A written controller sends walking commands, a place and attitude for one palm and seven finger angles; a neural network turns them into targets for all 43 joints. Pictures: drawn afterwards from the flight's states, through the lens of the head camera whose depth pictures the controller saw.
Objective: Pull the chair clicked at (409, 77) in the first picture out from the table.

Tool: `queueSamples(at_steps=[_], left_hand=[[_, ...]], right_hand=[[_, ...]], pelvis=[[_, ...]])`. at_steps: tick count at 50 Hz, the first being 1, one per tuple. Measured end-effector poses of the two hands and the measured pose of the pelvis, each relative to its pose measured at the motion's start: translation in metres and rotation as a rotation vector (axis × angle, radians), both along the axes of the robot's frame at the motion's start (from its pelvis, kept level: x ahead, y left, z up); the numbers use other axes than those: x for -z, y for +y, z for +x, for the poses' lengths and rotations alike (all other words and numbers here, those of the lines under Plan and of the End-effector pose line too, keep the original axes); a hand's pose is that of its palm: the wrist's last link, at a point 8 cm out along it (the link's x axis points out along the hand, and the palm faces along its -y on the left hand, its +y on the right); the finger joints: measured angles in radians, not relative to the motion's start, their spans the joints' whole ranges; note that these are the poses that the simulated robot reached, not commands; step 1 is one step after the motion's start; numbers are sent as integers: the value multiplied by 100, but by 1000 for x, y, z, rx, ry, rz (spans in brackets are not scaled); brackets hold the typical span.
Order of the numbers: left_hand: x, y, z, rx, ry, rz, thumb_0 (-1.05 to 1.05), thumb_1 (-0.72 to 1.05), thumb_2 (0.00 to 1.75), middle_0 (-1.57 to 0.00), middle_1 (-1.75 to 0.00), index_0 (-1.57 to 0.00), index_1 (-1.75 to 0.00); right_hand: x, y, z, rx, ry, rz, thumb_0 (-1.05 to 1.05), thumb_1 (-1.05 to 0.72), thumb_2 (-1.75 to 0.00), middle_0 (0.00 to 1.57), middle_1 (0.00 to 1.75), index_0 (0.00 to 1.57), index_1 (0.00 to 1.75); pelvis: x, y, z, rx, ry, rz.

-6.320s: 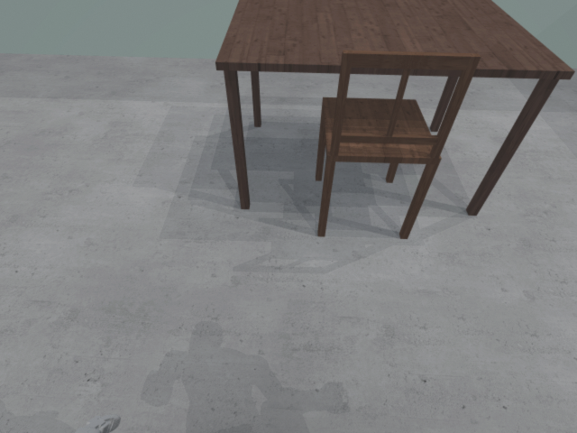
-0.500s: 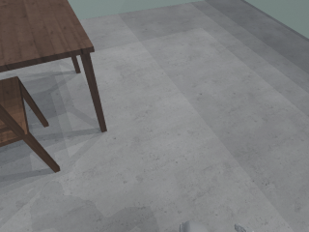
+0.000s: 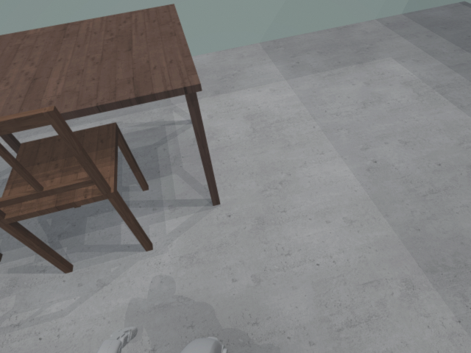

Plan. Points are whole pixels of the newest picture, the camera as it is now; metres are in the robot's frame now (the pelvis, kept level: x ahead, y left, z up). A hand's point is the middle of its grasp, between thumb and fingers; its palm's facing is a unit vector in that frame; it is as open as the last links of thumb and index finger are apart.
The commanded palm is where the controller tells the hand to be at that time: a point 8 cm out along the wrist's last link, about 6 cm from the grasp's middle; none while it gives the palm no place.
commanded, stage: turn to face it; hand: left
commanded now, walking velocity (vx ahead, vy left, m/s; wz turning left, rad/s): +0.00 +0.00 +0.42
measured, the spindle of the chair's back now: (16, 165) +0.64 +0.68 -0.10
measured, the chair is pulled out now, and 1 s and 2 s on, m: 0.00 0.00 0.00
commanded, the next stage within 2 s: take the last steps up to it in 0.24 s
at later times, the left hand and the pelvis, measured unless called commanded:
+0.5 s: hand out of the picture -0.09 +0.25 -0.19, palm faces +0.29 -0.93 -0.22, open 7.4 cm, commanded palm none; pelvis -0.02 +0.05 +0.00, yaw +12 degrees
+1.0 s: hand (118, 341) +0.18 +0.26 -0.16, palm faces +0.21 -0.95 -0.22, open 7.4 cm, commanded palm none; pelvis +0.10 +0.06 -0.02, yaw +16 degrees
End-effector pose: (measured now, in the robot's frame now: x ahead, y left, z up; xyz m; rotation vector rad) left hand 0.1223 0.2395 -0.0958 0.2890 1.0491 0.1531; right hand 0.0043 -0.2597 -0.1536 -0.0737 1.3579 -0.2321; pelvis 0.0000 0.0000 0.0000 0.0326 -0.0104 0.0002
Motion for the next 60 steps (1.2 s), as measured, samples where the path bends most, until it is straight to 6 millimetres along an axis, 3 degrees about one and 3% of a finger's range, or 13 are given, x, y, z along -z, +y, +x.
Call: queueSamples(at_steps=[6,11,15,20,24,29,35,43,48,50,52,56,60], left_hand=[[5,-1,-56,-119,61,-16,0,90,90,-21,-30,-20,-30],[18,4,-111,-216,148,-47,0,90,90,-21,-30,-20,-30],[32,14,-160,-291,241,-75,0,90,90,-21,-30,-20,-30],[58,38,-214,-387,336,-119,0,90,90,-21,-30,-20,-30],[60,53,-229,-413,379,-138,0,90,90,-20,-30,-20,-30],[51,69,-205,-404,306,-157,0,91,90,-20,-30,-20,-30],[44,81,-153,-370,203,-151,0,91,90,-20,-30,-20,-30],[34,80,-55,-292,95,-129,0,91,90,-20,-30,-20,-30],[28,69,18,-233,19,-101,0,91,90,-20,-30,-20,-30],[30,64,40,-229,-27,-88,0,90,90,-20,-30,-20,-30],[28,58,47,-252,-54,-89,0,90,90,-20,-30,-20,-30],[24,46,30,-330,4,-99,0,90,90,-20,-30,-20,-30],[19,50,4,-417,84,-70,-2,95,90,-21,-30,-20,-30]], right_hand=[[-7,-14,26,-103,-3,-17,0,-90,-89,19,30,20,29],[-12,-6,62,-201,-19,-43,0,-91,-89,19,30,20,29],[-18,18,101,-286,-82,-61,0,-91,-89,19,30,20,29],[-26,67,144,-393,-203,-85,0,-91,-89,19,30,20,29],[-39,101,150,-436,-255,-74,0,-91,-89,19,30,20,29],[-42,124,131,-427,-229,-45,0,-90,-89,20,30,20,30],[-34,111,94,-361,-128,-62,-1,-93,-89,20,30,21,30],[-15,94,23,-264,138,-28,0,-91,-89,20,30,20,30],[-2,88,2,-215,288,22,0,-91,-89,20,30,20,30],[5,85,6,-213,331,44,0,-91,-89,20,30,20,30],[7,83,23,-228,338,59,0,-91,-89,20,30,20,29],[5,81,86,-268,247,61,1,-91,-89,20,30,20,29],[2,87,161,-316,114,59,0,-91,-89,19,30,20,29]], pelvis=[[-4,-7,-4,-81,-7,14],[-3,-1,-8,-130,1,11],[0,11,-13,-158,9,0],[13,37,-18,-196,11,-38],[7,51,-18,-196,-7,-46],[-3,65,-10,-226,-16,-60],[-5,75,6,-247,-18,-41],[0,73,45,-263,-20,-11],[10,63,82,-260,-19,1],[17,57,97,-270,-28,-4],[16,52,107,-292,-41,-5],[5,48,130,-302,-48,2],[-4,48,149,-313,-38,-4]])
